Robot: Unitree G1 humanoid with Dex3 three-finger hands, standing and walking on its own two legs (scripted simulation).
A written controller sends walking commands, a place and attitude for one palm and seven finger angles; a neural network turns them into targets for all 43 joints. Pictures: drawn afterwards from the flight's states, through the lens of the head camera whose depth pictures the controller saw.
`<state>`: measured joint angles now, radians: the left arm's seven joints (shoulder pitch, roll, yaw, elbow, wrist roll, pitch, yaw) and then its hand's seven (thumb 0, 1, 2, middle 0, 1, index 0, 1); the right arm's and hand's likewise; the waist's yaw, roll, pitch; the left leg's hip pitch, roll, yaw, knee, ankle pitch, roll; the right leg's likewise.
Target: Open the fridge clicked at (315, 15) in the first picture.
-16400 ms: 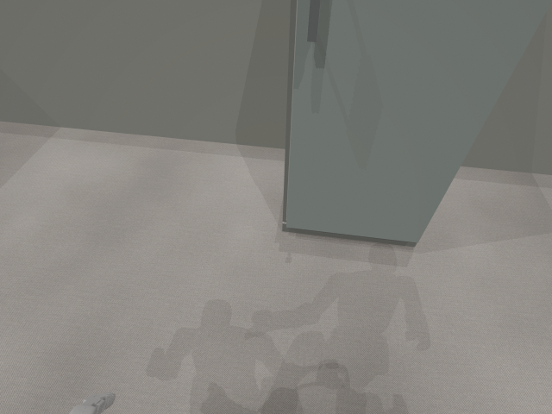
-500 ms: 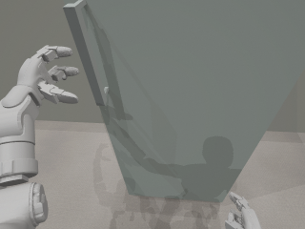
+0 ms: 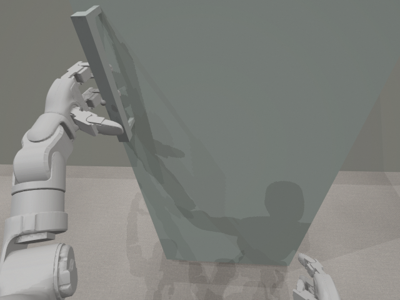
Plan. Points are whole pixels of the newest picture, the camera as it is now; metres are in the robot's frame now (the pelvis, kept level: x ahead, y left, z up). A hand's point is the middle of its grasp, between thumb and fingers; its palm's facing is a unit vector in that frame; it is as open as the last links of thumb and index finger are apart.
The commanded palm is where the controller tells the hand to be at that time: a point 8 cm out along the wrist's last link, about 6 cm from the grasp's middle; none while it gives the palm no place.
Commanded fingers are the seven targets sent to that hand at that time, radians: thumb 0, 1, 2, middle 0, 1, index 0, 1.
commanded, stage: feel for the door with the fingertips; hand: left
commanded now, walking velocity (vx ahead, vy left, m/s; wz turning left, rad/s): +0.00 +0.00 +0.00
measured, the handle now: (112, 81) +0.44 +0.19 +0.26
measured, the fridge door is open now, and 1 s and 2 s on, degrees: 0 0 0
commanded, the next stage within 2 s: slide the fingers in behind the handle in 0.50 s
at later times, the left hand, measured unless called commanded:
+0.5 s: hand (98, 98) +0.39 +0.20 +0.25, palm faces +0.04 -1.00 -0.02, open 14.0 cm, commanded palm +0.37 +0.26 +0.25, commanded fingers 0.00 -0.50 0.30 -0.30 -1.20 -0.30 -1.20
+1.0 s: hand (99, 102) +0.38 +0.20 +0.25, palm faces +0.01 -1.00 -0.04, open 14.0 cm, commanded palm +0.35 +0.25 +0.25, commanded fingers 0.00 -0.50 0.30 -0.30 -1.20 -0.30 -1.20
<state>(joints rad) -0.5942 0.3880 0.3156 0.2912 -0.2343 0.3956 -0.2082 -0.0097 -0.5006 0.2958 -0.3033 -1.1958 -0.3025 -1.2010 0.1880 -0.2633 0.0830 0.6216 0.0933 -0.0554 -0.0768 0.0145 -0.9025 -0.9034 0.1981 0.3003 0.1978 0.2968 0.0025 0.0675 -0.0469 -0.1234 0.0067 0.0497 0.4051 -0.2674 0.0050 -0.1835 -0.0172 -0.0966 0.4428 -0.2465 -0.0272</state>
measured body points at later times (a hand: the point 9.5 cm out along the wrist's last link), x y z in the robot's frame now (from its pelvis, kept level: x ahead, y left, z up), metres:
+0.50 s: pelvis -0.01 +0.00 +0.00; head -0.03 -0.03 +0.45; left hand +0.39 +0.26 +0.25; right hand +0.16 -0.24 -0.09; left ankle -0.03 +0.12 -0.74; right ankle +0.00 -0.10 -0.74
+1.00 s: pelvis -0.01 +0.01 +0.00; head -0.02 -0.02 +0.45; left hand +0.38 +0.25 +0.25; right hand +0.16 -0.23 -0.09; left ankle -0.03 +0.12 -0.74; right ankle +0.00 -0.10 -0.74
